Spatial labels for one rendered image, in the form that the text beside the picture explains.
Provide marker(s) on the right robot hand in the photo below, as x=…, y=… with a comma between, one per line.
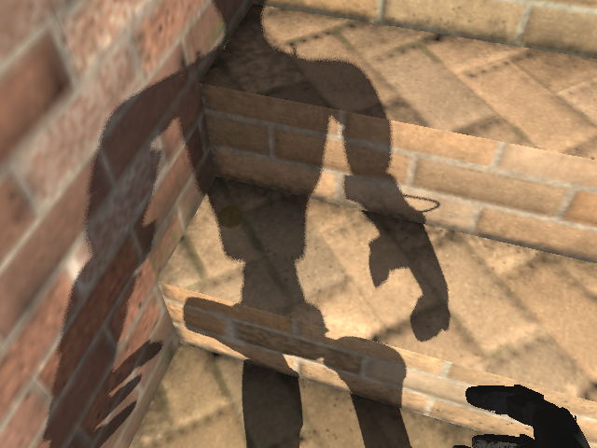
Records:
x=554, y=427

